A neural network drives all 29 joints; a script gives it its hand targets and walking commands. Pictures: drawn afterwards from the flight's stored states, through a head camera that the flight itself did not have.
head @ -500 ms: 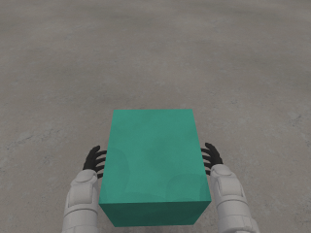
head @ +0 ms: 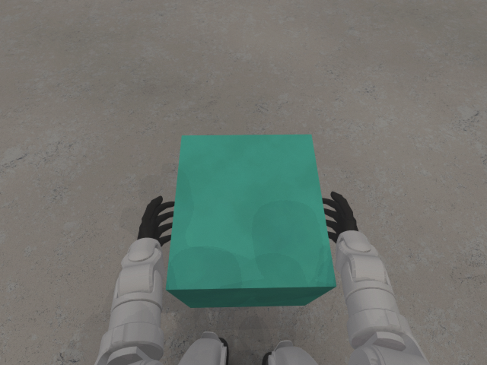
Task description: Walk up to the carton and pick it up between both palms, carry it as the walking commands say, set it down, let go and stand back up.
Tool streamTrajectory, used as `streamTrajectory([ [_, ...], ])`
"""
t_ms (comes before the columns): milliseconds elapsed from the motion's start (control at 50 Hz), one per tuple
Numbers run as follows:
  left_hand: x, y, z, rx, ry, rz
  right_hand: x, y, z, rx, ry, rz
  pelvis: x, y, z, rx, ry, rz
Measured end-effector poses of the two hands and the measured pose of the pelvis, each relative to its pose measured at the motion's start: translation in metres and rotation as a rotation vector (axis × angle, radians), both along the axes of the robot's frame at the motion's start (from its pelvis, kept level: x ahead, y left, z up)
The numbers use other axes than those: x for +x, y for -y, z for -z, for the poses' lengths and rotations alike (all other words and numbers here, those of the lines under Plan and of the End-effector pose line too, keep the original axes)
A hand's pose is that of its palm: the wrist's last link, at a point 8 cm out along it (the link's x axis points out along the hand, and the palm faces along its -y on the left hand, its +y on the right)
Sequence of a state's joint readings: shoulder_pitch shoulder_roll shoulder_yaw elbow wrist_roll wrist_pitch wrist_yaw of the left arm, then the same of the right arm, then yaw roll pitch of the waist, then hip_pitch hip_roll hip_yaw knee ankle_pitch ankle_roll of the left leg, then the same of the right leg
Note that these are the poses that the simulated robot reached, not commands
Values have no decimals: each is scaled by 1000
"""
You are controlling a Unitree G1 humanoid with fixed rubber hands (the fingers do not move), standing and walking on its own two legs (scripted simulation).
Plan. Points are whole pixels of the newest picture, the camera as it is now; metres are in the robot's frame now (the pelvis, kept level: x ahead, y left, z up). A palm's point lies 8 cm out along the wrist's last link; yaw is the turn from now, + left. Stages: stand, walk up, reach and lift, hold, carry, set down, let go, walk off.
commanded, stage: set down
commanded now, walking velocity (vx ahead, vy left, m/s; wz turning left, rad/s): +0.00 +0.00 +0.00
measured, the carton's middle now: (247, 226) +0.39 +0.01 -0.12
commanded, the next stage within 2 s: none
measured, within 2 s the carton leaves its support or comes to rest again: neither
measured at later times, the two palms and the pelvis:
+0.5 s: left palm (165, 241) +0.35 +0.18 -0.13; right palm (330, 233) +0.38 -0.16 -0.13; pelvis -0.02 +0.01 -0.07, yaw -1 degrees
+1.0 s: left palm (173, 246) +0.37 +0.19 -0.22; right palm (316, 237) +0.40 -0.16 -0.23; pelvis -0.03 -0.01 -0.15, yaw +0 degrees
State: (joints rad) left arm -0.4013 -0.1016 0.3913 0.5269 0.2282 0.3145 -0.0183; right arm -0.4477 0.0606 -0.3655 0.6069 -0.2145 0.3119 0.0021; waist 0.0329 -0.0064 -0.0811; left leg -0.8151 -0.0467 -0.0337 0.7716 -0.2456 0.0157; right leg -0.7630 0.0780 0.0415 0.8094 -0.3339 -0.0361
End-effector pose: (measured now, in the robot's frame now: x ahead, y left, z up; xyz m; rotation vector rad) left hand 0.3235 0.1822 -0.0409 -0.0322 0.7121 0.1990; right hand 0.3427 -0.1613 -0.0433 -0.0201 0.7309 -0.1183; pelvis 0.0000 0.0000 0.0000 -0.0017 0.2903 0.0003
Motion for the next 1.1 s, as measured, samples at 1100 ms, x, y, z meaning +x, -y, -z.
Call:
streamTrajectory([
  [1100,52,-3,199,-11,19,-49,64,-4,202,25,19,-25,-38,5,167,11,-436,9],
])
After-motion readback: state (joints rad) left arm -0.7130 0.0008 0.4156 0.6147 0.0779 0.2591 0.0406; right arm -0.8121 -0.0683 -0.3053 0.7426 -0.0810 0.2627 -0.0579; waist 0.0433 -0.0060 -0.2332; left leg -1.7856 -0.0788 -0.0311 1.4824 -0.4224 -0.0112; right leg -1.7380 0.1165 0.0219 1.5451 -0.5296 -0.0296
